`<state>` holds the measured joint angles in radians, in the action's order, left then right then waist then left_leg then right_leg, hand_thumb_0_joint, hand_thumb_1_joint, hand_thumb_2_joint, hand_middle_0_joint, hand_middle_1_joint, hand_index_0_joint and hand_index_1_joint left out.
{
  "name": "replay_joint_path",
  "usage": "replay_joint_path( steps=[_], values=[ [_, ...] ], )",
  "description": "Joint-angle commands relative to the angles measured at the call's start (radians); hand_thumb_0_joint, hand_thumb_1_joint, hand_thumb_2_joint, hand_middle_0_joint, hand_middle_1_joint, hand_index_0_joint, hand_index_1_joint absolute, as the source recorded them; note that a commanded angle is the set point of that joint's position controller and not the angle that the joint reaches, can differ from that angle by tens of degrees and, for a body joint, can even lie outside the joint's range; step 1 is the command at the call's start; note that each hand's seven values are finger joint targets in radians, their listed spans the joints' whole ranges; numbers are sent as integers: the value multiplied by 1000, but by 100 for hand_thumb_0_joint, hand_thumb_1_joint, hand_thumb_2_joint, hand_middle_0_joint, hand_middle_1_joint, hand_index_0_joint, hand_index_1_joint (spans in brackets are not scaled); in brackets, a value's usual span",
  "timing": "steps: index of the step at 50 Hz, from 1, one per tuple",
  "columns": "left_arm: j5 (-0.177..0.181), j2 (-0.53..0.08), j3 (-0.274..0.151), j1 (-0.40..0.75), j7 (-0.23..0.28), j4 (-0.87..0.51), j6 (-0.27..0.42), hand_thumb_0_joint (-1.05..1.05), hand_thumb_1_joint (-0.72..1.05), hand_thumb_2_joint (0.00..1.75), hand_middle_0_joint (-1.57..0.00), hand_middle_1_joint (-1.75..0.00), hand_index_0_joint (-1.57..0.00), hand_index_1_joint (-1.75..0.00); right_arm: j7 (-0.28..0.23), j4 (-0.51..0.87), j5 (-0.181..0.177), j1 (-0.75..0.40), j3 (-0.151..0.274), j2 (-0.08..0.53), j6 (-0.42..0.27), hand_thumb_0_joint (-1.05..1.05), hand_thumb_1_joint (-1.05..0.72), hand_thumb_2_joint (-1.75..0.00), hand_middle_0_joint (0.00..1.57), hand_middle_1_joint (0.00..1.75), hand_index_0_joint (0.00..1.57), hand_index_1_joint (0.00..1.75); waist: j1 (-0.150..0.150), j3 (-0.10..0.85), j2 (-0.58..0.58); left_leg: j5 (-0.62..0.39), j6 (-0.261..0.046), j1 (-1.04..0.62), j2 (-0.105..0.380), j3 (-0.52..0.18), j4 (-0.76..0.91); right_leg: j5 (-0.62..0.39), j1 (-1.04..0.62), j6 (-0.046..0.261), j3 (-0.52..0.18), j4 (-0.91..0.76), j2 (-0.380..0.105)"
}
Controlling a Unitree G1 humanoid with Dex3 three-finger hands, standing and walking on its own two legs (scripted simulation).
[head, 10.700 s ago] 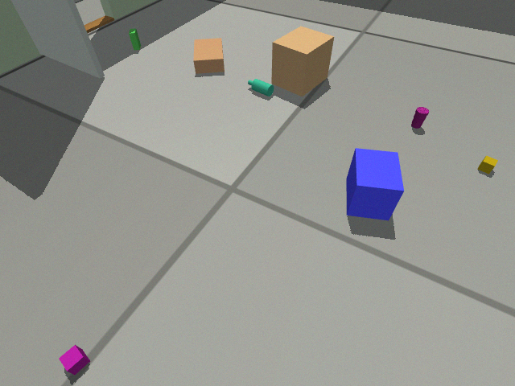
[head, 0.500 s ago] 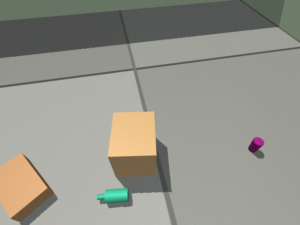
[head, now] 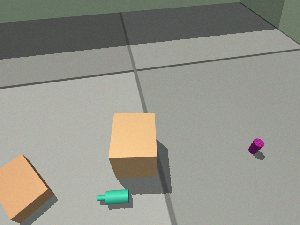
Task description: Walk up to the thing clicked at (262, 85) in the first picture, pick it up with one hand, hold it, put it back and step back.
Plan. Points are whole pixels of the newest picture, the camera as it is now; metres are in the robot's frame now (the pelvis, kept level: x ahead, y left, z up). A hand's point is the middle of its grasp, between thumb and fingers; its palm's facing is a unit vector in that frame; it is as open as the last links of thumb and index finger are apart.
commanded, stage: stand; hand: left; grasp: from above
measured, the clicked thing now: (113, 197) +0.41 +0.25 -0.74
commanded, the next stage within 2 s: rise first in 0.48 s
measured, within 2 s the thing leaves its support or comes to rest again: neither
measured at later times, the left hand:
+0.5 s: hand out of the picture +0.06 +0.25 -0.16, palm faces -0.03 -0.94 -0.34, open 7.4 cm
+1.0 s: hand out of the picture +0.13 +0.25 -0.20, palm faces -0.10 -0.92 -0.39, open 12.3 cm
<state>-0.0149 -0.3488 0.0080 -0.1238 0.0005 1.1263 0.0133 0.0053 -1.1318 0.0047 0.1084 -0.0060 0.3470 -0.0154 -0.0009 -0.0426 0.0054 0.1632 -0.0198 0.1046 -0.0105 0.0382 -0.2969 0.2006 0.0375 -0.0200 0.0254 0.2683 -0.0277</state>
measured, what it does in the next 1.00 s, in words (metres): stands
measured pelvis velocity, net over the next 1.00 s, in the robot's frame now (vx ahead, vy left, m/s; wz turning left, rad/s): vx -0.02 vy -0.01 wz -0.01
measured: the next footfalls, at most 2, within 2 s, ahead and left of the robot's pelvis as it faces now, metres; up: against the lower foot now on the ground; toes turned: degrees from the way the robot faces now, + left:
none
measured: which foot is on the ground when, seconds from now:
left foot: down 0.00-1.00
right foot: down 0.00-1.00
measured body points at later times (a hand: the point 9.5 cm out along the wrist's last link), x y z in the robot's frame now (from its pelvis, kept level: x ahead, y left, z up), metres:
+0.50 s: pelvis +0.00 +0.00 +0.00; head +0.01 +0.00 +0.45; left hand +0.07 +0.30 -0.14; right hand +0.08 -0.30 -0.13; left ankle +0.00 +0.10 -0.75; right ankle -0.03 -0.13 -0.75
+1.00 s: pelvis -0.02 -0.01 -0.05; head +0.05 +0.00 +0.40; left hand +0.14 +0.30 -0.17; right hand +0.09 -0.27 -0.16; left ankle +0.00 +0.10 -0.75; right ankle -0.03 -0.13 -0.75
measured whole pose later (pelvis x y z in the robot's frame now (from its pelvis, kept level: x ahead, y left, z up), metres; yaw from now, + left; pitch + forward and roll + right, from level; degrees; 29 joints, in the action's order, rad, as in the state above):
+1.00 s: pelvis -0.02 -0.01 -0.05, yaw +0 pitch +12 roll -1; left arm -0.17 -0.35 -0.14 -0.02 -0.03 0.91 -0.09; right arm 0.00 -0.67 -0.04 0.26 0.02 0.25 -0.03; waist 0.03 0.06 0.00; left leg 0.37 -0.01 0.66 0.03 0.02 -0.83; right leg 0.42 0.59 0.00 0.03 0.80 0.00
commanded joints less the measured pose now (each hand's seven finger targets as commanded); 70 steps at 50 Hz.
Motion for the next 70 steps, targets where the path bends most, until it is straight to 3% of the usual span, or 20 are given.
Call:
replay_joint_path(
  steps=[1, 7, 28, 29, 30, 31, 32, 33, 35, 36, 38, 40, 41, 42, 46, 48, 55, 63, 66, 70],
  values=[
    [2, -208, -46, 27, 12, -56, 17, 0, 90, 90, -20, -30, -20, -30, -16, 53, 4, -39, 46, 220, -20, 0, -90, -90, 20, 30, 20, 30, 3, 50, -5, -151, -9, -25, 146, -130, 38, -125, 37, 38, -95, -41, -123],
    [2, -209, -45, 20, 13, -58, 18, 0, 90, 90, -20, -30, -20, -30, -16, 54, 4, -40, 45, 221, -24, 0, -90, -90, 20, 30, 20, 30, -1, 81, -10, -220, -12, -54, 155, -131, 28, -162, 28, 40, -90, -23, -125],
    [3, -205, -43, 12, 13, -55, 17, 0, 90, 90, -20, -30, -20, -30, -17, 58, 2, -35, 42, 217, -20, 0, -90, -90, 20, 30, 20, 30, 0, 58, -6, -215, -13, -29, 151, -134, 24, -161, 28, 37, -92, -31, -124],
    [2, -211, -45, 13, 13, -56, 17, 0, 82, 98, -15, -38, -15, -38, -17, 59, 2, -32, 42, 215, -20, 0, -87, -89, 20, 30, 20, 30, 3, 60, 0, -204, -13, -35, 149, -130, 23, -161, 27, 38, -92, -30, -125],
    [57, -63, -52, 364, 30, -407, 114, 0, 74, 97, -19, -46, -14, -46, -36, 343, -69, -10, -3, 56, -67, 0, -95, -91, 20, 30, 20, 30, 123, -31, -11, -31, 2, 100, 21, -11, -39, -101, 290, 34, -7, 61, 34],
    [59, -112, -70, 552, 38, -402, 111, 0, 67, 95, -16, -54, -13, -54, -45, 306, -67, 28, 13, 97, -67, 0, -95, -91, 20, 30, 20, 30, 95, 45, -18, -1, 5, 72, 15, -15, -55, -77, 242, 38, 0, 79, 27],
    [43, -139, -99, 339, 38, -142, 58, 0, 59, 95, -14, -62, -12, -62, -48, 277, -66, 73, 13, 109, -51, 0, -94, -91, 20, 30, 20, 30, 91, 7, 34, 40, 1, 121, 10, -17, -80, -28, 261, 43, 9, 86, 36],
    [31, -169, -128, 254, 28, -84, 41, 0, 51, 100, -11, -70, -9, -70, -46, 304, -65, 87, 27, 118, -41, 0, -93, -91, 20, 30, 20, 30, 46, -5, 39, 19, 1, 180, 17, -13, -117, -21, 277, 43, 20, 125, 38],
    [-8, -269, -180, 332, 10, -165, 43, 0, 36, 100, -7, -86, -8, -86, -58, 339, -52, 126, 58, 118, -40, 0, -92, -91, 20, 30, 20, 30, 29, 177, -6, -52, 3, 155, 11, -14, -190, -83, 289, 48, 4, 198, 31],
    [-30, -275, -208, 276, -3, -163, 40, 0, 28, 99, -3, -94, -6, -94, -54, 368, -41, 140, 73, 113, -46, 0, -91, -90, 20, 30, 20, 30, 23, 262, -41, -107, 7, 157, 5, -16, -238, -132, 283, 48, 0, 240, 27],
    [-79, -223, -222, 38, -29, -64, 7, 0, 12, 101, 0, -105, -3, -101, -36, 398, -26, 171, 90, 111, -45, 0, -91, -90, 20, 30, 20, 30, -21, 316, -44, -165, 12, 218, 3, -24, -314, -158, 295, 52, 7, 317, 32],
    [-107, -211, -217, 46, -39, -164, -16, 0, -4, 102, -2, -107, -4, -105, -32, 463, -31, 155, 97, 103, -43, 0, -92, -91, 20, 30, 20, 30, -34, 365, -77, -216, 19, 208, 2, -25, -333, -166, 297, 55, 6, 341, 38],
    [-118, -218, -214, 71, -40, -202, -33, 0, -12, 102, -2, -107, -4, -105, -31, 483, -34, 135, 95, 95, -42, 0, -92, -91, 20, 30, 20, 30, -32, 350, -87, -210, 19, 229, 1, -28, -336, -156, 316, 56, 7, 342, 38],
    [-128, -175, -185, 88, -41, -190, -58, 0, -20, 100, -3, -108, -5, -106, -29, 501, -35, 126, 90, 89, -42, 0, -91, -91, 20, 30, 20, 30, -17, 301, -73, -170, 21, 278, 5, -31, -345, -118, 351, 56, 12, 352, 43],
    [-155, -176, -185, 98, -23, -266, -105, 0, -48, 101, -6, -107, -5, -107, -20, 577, -40, 96, 86, 81, -54, 0, -90, -90, 20, 30, 20, 30, 1, 221, -32, 20, 15, 434, 16, -39, -421, 46, 509, 55, 16, 429, 52],
    [-165, -186, -214, 94, -11, -327, -103, 0, -57, 100, -7, -108, -6, -108, -20, 599, -37, 106, 91, 73, -71, 0, -89, -90, 20, 30, 20, 30, -2, 261, -34, 59, 13, 472, 17, -43, -469, 83, 557, 55, 17, 481, 52],
    [-199, -218, -255, 24, -5, -586, -80, 0, -56, 99, -7, -110, -7, -110, -32, 649, -26, 123, 102, 54, -118, 0, -88, -90, 20, 30, 20, 30, 13, 415, -69, 29, 4, 517, 22, -41, -633, 58, 686, 48, 3, 646, 48],
    [-234, -200, -242, -107, -22, -699, -133, 0, -60, 102, -7, -107, -6, -108, -44, 673, -18, 93, 98, 52, -147, 0, -89, -90, 20, 30, 20, 30, 31, 416, -71, 49, -2, 624, 21, -49, -740, 65, 782, 42, 2, 724, 48],
    [-261, -211, -234, -44, -19, -696, -130, 0, -59, 101, -7, -106, -6, -107, -44, 677, -15, 77, 95, 51, -159, 0, -89, -90, 20, 30, 20, 30, 47, 398, -69, 100, -3, 696, 25, -56, -790, 113, 870, 45, 5, 775, 48],
    [-336, -238, -237, 58, -11, -620, -71, 0, -59, 100, -7, -105, -6, -107, -35, 664, -5, 61, 98, 51, -184, 0, -88, -90, 20, 30, 20, 30, 48, 399, -57, 162, -12, 853, 18, -45, -930, 149, 1005, 43, -6, 896, 46]
  ],
)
